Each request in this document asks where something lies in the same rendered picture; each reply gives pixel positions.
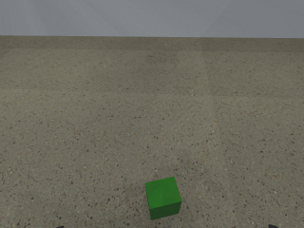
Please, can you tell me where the carton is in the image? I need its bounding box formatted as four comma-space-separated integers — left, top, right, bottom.
145, 177, 182, 220

